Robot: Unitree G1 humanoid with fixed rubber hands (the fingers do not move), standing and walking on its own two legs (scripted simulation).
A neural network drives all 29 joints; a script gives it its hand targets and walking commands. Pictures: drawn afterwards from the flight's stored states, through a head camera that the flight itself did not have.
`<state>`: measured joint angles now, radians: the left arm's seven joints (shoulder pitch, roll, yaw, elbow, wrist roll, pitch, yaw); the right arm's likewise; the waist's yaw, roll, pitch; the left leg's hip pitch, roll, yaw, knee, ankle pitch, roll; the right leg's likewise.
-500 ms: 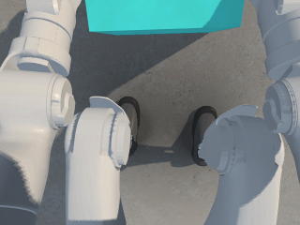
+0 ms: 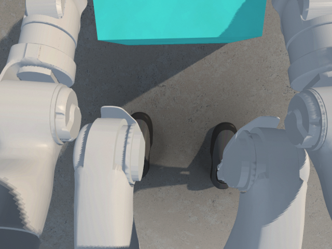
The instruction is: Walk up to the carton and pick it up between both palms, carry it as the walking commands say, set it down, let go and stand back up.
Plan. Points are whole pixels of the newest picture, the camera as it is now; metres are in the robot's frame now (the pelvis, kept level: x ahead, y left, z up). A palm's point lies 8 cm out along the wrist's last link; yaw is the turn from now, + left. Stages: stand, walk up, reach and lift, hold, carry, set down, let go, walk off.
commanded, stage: reach and lift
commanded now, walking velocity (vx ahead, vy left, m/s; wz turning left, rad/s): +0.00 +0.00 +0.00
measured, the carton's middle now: out of the picture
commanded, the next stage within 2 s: none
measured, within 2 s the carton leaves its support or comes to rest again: leaves its support in 0.42 s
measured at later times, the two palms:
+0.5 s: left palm out of the picture +0.55 +0.21 -0.14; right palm out of the picture +0.56 -0.13 -0.15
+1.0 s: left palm out of the picture +0.55 +0.22 -0.08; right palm out of the picture +0.56 -0.12 -0.09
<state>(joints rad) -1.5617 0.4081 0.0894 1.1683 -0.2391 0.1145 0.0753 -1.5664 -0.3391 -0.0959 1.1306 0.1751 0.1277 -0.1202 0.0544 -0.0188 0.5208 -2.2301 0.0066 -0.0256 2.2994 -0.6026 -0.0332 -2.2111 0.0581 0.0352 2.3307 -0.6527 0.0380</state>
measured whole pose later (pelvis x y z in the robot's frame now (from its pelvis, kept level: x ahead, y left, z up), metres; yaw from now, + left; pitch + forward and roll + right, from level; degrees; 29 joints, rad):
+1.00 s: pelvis -0.02 +0.00 +0.05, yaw -1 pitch +30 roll -1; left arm -1.55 0.36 0.24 0.84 -0.07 0.37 0.09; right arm -1.52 -0.29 -0.27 0.79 0.03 0.36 -0.12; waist 0.06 -0.01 0.53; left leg -2.11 -0.06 -0.06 2.12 -0.54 -0.06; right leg -2.09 0.09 0.05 2.13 -0.58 0.07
